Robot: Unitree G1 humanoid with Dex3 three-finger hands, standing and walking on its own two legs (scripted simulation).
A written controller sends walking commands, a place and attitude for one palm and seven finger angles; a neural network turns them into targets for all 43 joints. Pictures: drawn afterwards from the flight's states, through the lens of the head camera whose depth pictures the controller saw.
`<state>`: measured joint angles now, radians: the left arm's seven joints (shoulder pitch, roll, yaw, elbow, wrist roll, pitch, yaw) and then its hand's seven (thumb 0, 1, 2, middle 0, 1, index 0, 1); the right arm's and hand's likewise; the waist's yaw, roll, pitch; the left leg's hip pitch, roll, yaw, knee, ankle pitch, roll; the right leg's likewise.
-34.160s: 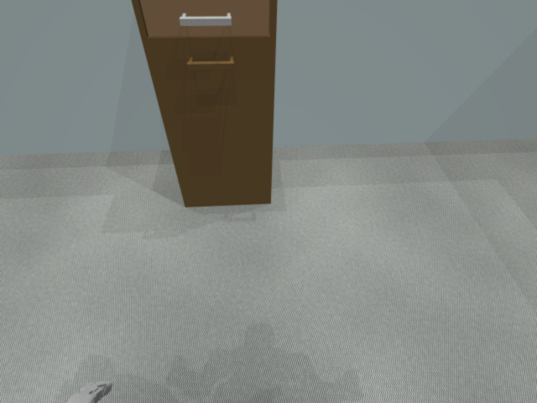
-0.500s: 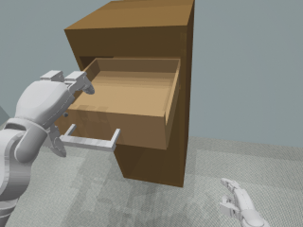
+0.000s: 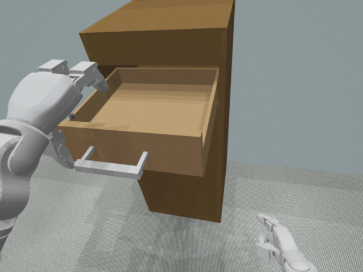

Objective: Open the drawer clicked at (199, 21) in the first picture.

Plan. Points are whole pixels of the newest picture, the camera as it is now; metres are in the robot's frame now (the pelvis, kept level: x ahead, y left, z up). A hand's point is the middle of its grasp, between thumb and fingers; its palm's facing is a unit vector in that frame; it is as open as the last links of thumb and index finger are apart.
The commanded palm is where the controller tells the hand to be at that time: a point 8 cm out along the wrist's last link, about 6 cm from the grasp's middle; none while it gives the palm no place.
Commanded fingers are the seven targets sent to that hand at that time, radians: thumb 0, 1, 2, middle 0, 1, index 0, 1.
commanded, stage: draw the hand back to the body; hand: left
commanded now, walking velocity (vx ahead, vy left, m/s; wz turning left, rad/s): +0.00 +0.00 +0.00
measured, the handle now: (112, 161) +0.30 +0.20 +0.13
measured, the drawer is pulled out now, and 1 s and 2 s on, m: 0.30 0.30 0.30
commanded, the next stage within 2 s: step back with the hand held close in 1.40 s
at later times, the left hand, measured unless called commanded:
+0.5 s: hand (16, 98) +0.23 +0.25 +0.33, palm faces +0.55 -0.51 -0.66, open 13.8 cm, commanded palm +0.17 +0.26 +0.32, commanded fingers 0.00 -0.29 0.39 -0.28 -1.07 -0.28 -1.07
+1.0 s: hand (37, 112) +0.24 +0.23 +0.31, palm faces +0.50 -0.80 -0.32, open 10.5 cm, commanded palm +0.17 +0.28 +0.32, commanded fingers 0.00 0.58 0.76 -0.22 -0.50 -0.22 -0.50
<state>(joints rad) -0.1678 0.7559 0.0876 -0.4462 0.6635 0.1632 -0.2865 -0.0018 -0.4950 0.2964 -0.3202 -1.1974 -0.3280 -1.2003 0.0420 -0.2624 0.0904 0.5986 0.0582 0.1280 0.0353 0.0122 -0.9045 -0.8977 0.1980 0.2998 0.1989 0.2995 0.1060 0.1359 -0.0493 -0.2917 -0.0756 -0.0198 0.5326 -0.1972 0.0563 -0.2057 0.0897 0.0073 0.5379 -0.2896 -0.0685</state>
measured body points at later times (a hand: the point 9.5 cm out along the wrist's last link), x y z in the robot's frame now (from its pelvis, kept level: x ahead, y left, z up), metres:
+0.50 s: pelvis +0.00 +0.01 +0.00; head -0.03 -0.03 +0.45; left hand +0.20 +0.28 +0.37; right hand +0.25 -0.16 -0.07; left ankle +0.05 +0.08 -0.73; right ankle +0.00 -0.08 -0.73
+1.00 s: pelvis +0.03 +0.00 +0.01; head +0.02 -0.02 +0.46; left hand +0.20 +0.28 +0.32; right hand +0.21 -0.22 -0.09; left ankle +0.05 +0.08 -0.73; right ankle +0.00 -0.08 -0.73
